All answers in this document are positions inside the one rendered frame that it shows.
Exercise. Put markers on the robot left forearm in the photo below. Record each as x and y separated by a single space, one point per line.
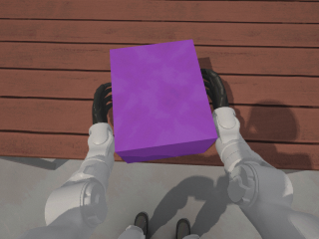
99 162

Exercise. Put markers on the right robot upper arm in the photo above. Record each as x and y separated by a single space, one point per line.
264 194

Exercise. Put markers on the right robot foot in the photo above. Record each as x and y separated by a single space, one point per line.
182 229

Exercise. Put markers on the robot right forearm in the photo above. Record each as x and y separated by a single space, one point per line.
230 145

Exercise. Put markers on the left robot upper arm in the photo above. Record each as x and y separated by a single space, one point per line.
72 212

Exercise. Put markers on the right robot hand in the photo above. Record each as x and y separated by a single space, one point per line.
216 92

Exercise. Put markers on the robot foot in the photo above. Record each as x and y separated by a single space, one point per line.
182 229
142 222

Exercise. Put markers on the left robot hand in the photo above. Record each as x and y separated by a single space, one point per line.
100 107

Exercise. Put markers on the carton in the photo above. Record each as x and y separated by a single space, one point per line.
160 105

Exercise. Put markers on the table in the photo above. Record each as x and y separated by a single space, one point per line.
54 54

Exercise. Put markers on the left robot foot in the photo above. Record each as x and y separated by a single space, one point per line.
142 222

